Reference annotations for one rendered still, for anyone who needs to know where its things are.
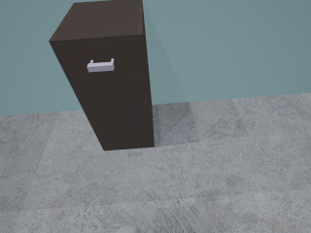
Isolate cabinet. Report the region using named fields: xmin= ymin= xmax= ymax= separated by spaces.
xmin=49 ymin=0 xmax=155 ymax=151

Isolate handle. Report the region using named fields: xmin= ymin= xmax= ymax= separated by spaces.
xmin=87 ymin=58 xmax=115 ymax=73

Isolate drawer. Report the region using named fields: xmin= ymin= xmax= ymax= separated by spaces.
xmin=56 ymin=37 xmax=142 ymax=79

